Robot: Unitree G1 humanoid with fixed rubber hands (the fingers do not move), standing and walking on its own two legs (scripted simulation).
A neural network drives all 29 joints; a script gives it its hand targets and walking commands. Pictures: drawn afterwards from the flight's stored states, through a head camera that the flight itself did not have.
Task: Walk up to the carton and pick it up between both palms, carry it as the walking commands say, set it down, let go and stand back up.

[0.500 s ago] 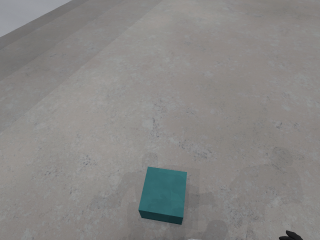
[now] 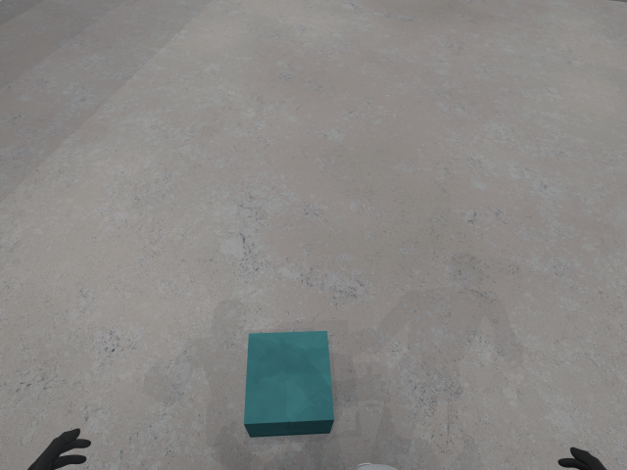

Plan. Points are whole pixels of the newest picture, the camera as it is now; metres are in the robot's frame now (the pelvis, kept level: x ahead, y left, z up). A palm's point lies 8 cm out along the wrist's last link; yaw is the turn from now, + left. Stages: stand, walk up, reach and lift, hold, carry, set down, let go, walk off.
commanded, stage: walk up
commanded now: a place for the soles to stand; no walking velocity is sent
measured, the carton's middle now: (289, 383) +0.43 +0.04 -0.66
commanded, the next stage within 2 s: reach and lift in 1.46 s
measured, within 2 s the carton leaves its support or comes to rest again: neither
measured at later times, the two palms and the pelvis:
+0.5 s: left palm out of the picture +0.15 +0.31 -0.06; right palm out of the picture +0.09 -0.35 -0.07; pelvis +0.00 +0.00 +0.02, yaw -3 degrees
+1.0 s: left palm out of the picture +0.09 +0.37 -0.08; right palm out of the picture +0.09 -0.29 -0.08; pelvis -0.02 +0.04 +0.01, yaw -4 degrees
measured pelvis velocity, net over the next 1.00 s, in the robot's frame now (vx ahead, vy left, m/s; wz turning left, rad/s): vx -0.02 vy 0.04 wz -0.07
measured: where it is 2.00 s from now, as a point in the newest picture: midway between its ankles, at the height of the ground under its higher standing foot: outside the picture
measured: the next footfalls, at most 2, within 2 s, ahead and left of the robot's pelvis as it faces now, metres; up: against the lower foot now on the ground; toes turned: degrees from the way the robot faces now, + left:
none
